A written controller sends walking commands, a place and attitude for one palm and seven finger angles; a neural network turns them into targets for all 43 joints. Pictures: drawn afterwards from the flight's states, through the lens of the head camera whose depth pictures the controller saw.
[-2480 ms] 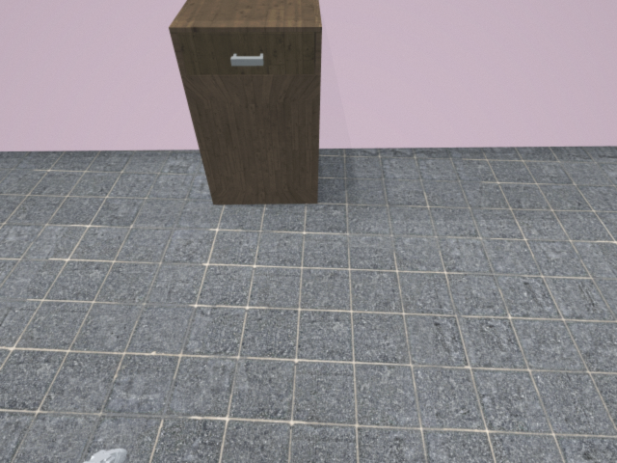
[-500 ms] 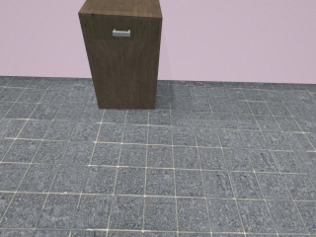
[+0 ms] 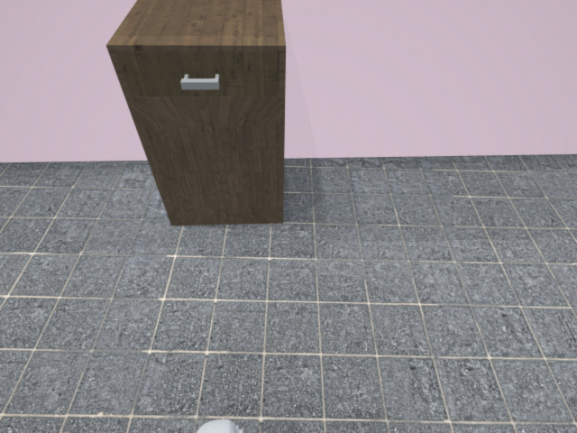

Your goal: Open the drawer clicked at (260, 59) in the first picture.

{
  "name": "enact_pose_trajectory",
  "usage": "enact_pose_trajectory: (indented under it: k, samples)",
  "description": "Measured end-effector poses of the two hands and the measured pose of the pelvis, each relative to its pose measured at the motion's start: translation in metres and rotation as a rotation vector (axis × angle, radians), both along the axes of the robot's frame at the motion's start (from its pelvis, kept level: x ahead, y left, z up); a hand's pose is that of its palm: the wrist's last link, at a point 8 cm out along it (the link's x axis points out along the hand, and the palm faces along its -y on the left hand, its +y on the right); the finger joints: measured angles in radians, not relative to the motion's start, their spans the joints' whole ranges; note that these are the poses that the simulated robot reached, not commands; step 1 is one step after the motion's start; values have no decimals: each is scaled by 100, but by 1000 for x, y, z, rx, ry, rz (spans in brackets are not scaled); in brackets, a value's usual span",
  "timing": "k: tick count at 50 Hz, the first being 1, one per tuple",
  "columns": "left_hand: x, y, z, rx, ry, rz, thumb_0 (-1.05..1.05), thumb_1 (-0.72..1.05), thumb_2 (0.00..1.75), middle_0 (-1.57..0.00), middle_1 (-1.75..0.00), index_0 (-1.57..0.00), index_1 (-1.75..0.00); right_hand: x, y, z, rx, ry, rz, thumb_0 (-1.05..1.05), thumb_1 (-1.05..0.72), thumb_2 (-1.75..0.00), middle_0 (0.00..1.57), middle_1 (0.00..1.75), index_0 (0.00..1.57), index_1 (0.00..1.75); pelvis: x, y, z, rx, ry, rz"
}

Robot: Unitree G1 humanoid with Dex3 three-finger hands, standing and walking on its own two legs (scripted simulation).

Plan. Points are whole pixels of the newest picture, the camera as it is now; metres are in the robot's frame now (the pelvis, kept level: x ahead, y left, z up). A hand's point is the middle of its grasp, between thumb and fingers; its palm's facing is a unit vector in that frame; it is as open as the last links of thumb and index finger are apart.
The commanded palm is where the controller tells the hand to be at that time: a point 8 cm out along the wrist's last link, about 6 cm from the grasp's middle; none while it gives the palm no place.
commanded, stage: walk to a spot facing it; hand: left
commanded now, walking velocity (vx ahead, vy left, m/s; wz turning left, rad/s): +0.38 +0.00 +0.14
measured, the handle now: (201, 80) +1.05 +0.27 -0.05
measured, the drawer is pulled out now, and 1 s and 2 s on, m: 0.00 0.00 0.00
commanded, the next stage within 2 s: take the last steps up to it in 0.24 s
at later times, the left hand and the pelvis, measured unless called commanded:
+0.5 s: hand (153, 395) +0.22 +0.23 -0.17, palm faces +0.05 -0.99 -0.14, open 7.4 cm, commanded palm none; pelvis +0.21 +0.06 +0.01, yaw -1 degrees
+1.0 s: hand (189, 313) +0.36 +0.20 -0.16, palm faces +0.10 -0.98 -0.16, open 7.3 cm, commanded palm none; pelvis +0.39 +0.03 +0.01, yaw +2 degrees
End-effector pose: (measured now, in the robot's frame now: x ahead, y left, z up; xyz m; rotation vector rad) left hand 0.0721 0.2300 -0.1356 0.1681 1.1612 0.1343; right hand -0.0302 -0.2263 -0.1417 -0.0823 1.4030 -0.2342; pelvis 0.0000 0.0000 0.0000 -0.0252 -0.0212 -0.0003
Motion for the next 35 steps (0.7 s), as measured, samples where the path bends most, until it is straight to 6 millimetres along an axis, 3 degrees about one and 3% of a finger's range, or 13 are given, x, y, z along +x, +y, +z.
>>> enact_pose_trajectory:
  k: [4, 8, 12, 14, 18, 25, 31, 35]
  samples:
    - [-6, 11, 0, -8, 83, 37, 0, 95, 90, -20, -30, -20, -29, 107, -4, 16, -24, -184, 70, 1, -91, -90, 19, 30, 19, 30, 36, 5, 6, -6, 4, 10]
    - [-12, 20, -9, -40, 163, 93, 0, 94, 90, -20, -30, -20, -29, 195, 10, 28, -31, -284, 156, 1, -91, -90, 19, 30, 19, 30, 74, 17, 5, -16, 0, 22]
    - [-13, 32, -25, -75, 257, 147, 1, 92, 90, -20, -30, -20, -29, 263, 33, 27, -49, -343, 223, 1, -91, -90, 19, 30, 19, 30, 117, 38, -6, -23, -8, 28]
    - [-7, 38, -28, -82, 306, 149, 1, 92, 90, -20, -30, -20, -29, 281, 44, 26, -53, -358, 225, 0, -91, -90, 19, 30, 19, 30, 133, 46, -9, -8, -15, 18]
    - [33, 48, -18, -79, 320, 122, 1, 91, 90, -20, -30, -20, -29, 281, 59, 25, -39, -299, 169, 0, -91, -90, 20, 30, 20, 30, 162, 54, 1, 7, -13, -3]
    - [138, 50, -2, -65, 206, 70, 1, 91, 90, -20, -30, -20, -29, 256, 47, 25, -57, -115, 76, -2, -95, -90, 20, 30, 20, 30, 210, 58, 14, 21, 7, -9]
    - [227, 48, 7, -7, 126, 18, 2, 94, 90, -20, -30, -20, -29, 230, 49, 10, 16, 67, 3, 0, -93, -90, 20, 30, 20, 30, 255, 42, 11, 36, 6, -6]
    - [284, 34, 6, 28, 46, -10, 2, 93, 90, -20, -30, -20, -29, 227, 45, -8, 75, 164, -28, 0, -92, -90, 20, 30, 20, 30, 289, 25, -2, 42, 1, 1]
